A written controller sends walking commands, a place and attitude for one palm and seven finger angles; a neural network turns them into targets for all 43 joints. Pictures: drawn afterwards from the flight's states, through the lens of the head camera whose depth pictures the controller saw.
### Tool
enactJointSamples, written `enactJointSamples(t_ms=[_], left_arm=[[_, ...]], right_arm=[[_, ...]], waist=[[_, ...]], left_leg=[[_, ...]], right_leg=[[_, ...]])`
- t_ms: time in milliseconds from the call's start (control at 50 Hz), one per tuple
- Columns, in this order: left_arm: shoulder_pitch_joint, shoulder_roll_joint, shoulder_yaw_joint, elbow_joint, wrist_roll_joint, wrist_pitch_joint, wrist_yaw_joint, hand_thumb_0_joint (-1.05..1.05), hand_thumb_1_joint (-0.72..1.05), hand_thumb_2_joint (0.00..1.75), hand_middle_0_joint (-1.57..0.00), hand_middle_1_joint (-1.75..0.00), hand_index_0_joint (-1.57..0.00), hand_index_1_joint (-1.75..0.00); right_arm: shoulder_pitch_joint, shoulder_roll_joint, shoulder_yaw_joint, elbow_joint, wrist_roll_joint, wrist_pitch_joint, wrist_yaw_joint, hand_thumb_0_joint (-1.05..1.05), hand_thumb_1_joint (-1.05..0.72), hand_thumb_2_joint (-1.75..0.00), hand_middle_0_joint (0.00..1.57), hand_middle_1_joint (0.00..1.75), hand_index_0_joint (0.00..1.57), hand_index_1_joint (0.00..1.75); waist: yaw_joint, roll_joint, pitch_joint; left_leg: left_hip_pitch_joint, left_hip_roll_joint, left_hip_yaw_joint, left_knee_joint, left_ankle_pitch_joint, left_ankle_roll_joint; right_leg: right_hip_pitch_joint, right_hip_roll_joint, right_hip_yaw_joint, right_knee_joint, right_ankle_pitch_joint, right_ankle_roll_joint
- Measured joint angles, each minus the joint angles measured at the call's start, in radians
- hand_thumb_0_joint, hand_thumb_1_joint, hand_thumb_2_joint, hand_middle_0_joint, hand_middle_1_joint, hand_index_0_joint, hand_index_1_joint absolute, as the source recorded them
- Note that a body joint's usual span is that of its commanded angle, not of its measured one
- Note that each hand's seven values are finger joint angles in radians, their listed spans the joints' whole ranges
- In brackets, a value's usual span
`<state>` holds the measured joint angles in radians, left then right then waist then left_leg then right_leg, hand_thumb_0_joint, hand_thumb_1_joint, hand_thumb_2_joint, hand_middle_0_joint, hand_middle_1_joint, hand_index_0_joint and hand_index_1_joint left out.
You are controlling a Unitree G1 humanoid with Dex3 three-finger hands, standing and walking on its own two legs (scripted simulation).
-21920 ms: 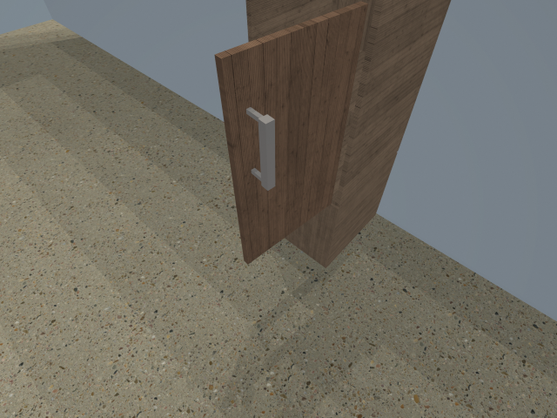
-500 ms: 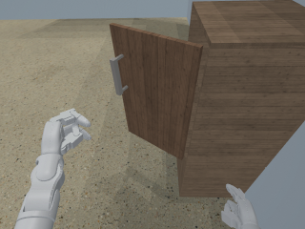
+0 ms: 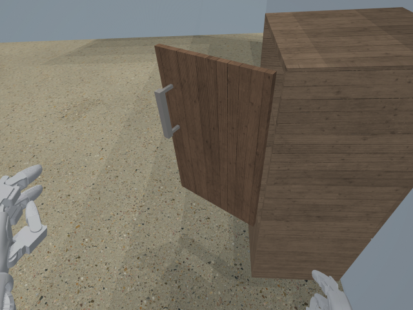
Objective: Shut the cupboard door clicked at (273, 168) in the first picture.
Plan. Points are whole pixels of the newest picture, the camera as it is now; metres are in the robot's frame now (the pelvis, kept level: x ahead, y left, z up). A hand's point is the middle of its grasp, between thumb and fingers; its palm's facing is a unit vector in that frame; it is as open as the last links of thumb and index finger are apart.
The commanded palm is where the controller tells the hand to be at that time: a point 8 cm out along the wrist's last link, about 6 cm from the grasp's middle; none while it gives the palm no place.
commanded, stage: draw the hand back to the body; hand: left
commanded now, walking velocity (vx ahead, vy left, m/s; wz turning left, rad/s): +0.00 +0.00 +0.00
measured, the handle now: (168, 111) +0.64 +0.20 +0.06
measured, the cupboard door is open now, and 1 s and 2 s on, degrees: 57 57 57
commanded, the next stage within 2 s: step back with the hand held close in 0.32 s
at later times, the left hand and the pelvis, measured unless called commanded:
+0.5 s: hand (47, 224) +0.19 +0.27 +0.16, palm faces +0.46 -0.78 -0.42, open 7.4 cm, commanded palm +0.14 +0.30 +0.17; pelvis +0.00 +0.00 +0.00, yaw +0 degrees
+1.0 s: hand (9, 249) +0.15 +0.30 +0.16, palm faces +0.40 -0.77 -0.50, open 7.4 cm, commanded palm +0.09 +0.33 +0.17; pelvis -0.06 +0.03 -0.01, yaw +0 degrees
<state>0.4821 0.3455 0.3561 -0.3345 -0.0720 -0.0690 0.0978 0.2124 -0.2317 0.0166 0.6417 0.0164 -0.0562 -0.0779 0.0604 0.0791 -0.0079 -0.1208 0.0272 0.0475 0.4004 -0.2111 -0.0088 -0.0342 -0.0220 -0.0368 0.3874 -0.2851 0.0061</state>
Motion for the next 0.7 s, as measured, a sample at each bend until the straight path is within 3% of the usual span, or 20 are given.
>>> enactJointSamples(t_ms=[140,460,580,700], left_arm=[[-0.033,-0.021,-0.005,0.031,0.004,-0.005,0.008,0.01,0.90,0.90,-0.25,-0.35,-0.25,-0.35],[-0.036,-0.010,-0.009,0.003,0.003,-0.012,-0.003,0.01,0.89,0.89,-0.21,-0.30,-0.21,-0.30],[-0.009,0.016,0.022,-0.010,0.009,-0.053,0.005,0.01,0.89,0.90,-0.21,-0.30,-0.21,-0.30],[0.050,0.044,0.018,-0.058,0.005,-0.045,0.010,0.01,0.89,0.89,-0.21,-0.30,-0.21,-0.30]], right_arm=[[-0.014,-0.010,-0.008,0.011,-0.001,-0.019,-0.012,0.01,-0.90,-0.90,0.20,0.30,0.20,0.30],[-0.026,0.013,0.003,-0.005,-0.005,-0.034,-0.010,0.01,-0.90,-0.90,0.20,0.30,0.20,0.30],[-0.035,-0.007,-0.008,-0.024,-0.001,0.027,-0.002,0.01,-0.90,-0.90,0.20,0.30,0.20,0.30],[-0.041,-0.022,-0.033,-0.055,0.007,0.084,-0.018,0.01,-0.90,-0.90,0.20,0.30,0.20,0.30]], waist=[[0.013,-0.001,0.009],[0.001,-0.008,0.014],[-0.030,0.011,-0.010],[-0.047,-0.004,-0.002]], left_leg=[[0.000,-0.001,-0.009,-0.005,0.010,-0.002],[0.010,0.006,0.001,-0.014,0.011,-0.006],[-0.101,0.015,-0.015,0.060,-0.012,0.002],[-0.143,-0.007,0.009,0.067,-0.005,0.022]], right_leg=[[-0.001,0.000,-0.009,0.004,0.001,-0.003],[0.006,0.007,0.001,-0.009,0.009,-0.006],[-0.071,0.015,-0.012,0.003,0.016,0.002],[-0.135,-0.010,0.010,0.044,0.011,0.023]])
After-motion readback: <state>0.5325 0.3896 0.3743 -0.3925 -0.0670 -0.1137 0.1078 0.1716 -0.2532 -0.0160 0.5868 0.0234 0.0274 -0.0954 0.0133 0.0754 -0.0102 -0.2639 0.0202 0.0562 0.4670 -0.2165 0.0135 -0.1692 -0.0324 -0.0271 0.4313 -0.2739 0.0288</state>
